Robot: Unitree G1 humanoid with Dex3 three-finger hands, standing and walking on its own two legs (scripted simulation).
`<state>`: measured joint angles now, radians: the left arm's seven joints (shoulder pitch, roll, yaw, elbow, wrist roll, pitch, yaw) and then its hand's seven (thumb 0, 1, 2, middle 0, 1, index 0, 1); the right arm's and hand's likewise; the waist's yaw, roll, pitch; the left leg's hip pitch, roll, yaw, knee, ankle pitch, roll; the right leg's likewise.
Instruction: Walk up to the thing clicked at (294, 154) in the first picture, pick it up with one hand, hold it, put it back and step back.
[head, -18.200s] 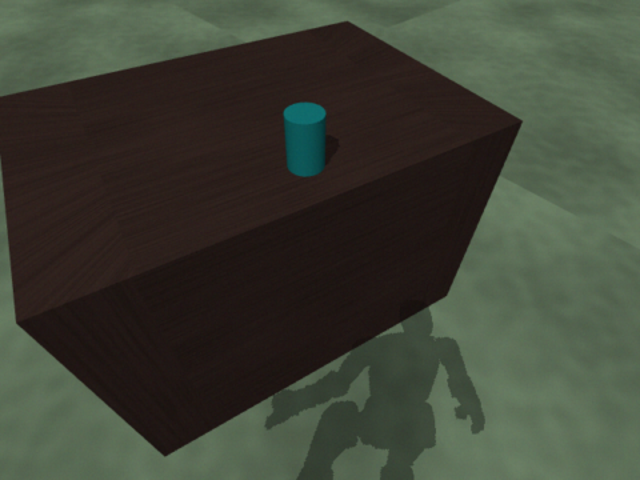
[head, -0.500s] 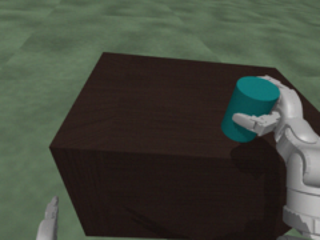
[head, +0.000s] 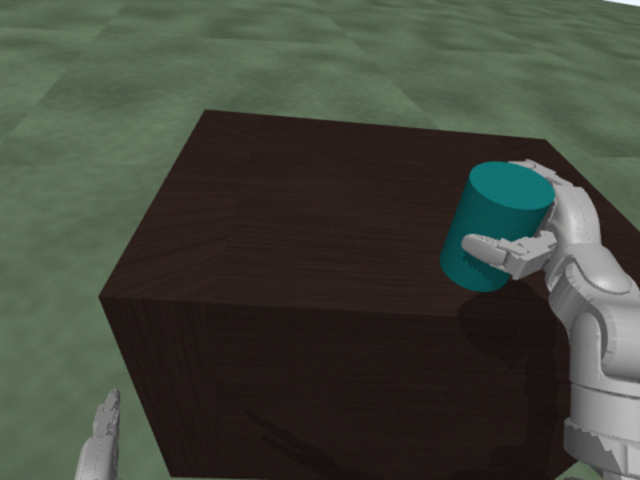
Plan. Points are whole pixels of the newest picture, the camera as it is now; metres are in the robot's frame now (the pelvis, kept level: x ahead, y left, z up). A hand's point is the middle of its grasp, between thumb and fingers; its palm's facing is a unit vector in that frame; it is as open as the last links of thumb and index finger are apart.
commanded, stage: hold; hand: right
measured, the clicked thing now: (490, 228) +0.33 -0.16 +0.23
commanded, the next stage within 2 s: crouch in 0.30 s
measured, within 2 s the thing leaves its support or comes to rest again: neither
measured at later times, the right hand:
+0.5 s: hand (501, 207) +0.34 -0.17 +0.26, palm faces +0.11 +0.99 -0.04, open 11.1 cm
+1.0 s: hand (465, 233) +0.40 -0.17 +0.17, palm faces +0.15 +0.99 -0.04, open 11.1 cm
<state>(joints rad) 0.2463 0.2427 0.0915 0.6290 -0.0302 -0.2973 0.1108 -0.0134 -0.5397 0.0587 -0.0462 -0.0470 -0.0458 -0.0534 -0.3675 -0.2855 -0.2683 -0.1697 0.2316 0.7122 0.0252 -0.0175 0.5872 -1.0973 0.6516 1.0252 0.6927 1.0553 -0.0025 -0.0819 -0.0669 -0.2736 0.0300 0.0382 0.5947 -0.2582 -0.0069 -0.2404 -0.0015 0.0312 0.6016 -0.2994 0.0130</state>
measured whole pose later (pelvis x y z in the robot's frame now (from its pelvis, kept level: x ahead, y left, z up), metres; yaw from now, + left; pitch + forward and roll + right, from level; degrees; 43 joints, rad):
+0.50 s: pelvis +0.00 +0.00 +0.00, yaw +0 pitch -3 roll +0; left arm 0.24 0.24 0.08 0.64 -0.03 -0.29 0.12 -0.01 -0.53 0.06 -0.05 -0.05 -0.05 -0.05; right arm -0.42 -0.29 -0.28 -0.13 0.23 0.72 0.03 -0.02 0.59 -1.10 0.65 1.03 0.69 1.06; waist 0.00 -0.09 -0.08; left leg -0.27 0.03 0.04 0.60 -0.27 -0.01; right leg -0.24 0.00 0.03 0.60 -0.31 0.01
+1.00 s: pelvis -0.01 +0.00 -0.01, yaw +1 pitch +0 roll +0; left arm 0.24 0.23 0.06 0.65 -0.01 -0.33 0.13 -0.01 -0.51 0.05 -0.05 -0.05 -0.05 -0.05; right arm -0.54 -0.32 -0.26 0.37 0.16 0.39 -0.01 -0.02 0.58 -1.10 0.65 1.03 0.69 1.06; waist 0.05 -0.03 -0.05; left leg -0.39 0.01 0.02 0.63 -0.25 0.00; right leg -0.35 -0.02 0.01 0.65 -0.30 0.02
